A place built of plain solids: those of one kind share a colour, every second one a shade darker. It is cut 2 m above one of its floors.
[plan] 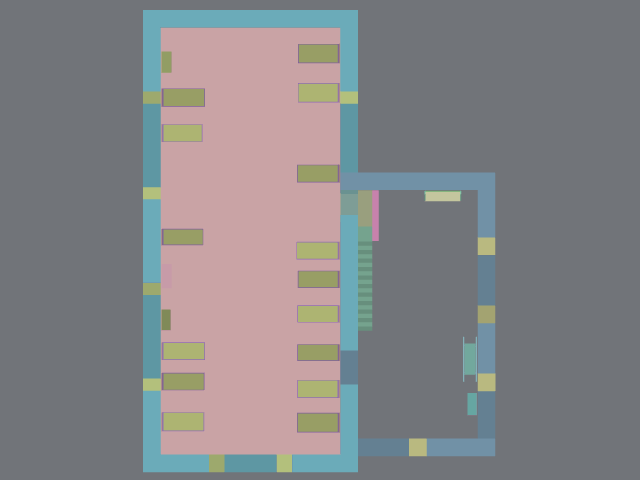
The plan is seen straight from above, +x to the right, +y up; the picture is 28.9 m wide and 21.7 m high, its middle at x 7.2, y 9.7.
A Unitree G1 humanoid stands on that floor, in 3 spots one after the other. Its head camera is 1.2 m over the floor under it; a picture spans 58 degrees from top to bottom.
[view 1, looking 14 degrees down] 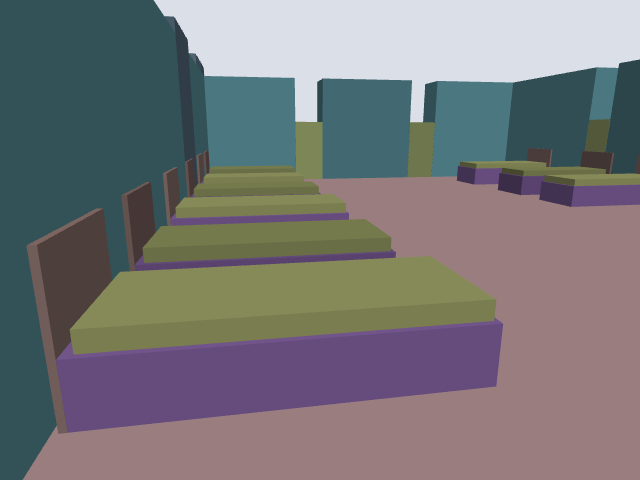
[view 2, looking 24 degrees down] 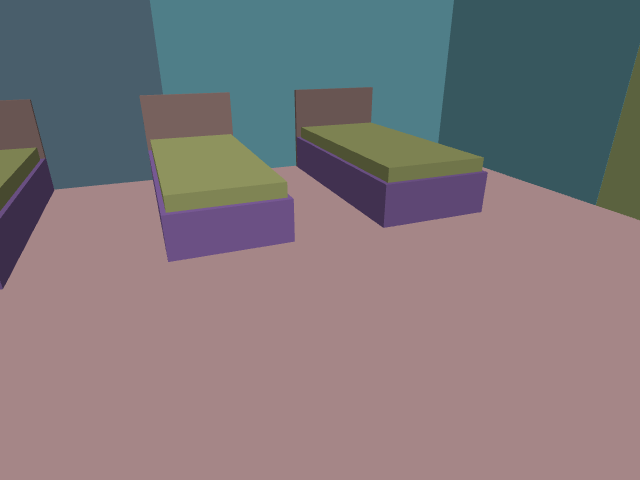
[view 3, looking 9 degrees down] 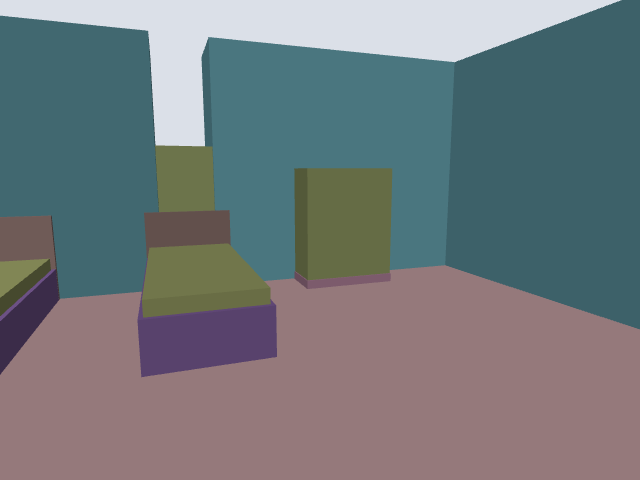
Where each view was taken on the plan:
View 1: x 7.30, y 11.30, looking -100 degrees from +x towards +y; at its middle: bed_pallet_dorter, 3.17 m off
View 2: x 3.64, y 3.40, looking -22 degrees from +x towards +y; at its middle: floor_dorter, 2.95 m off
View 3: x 4.60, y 15.90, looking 160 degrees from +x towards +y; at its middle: aumbry_carcase_dorter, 4.44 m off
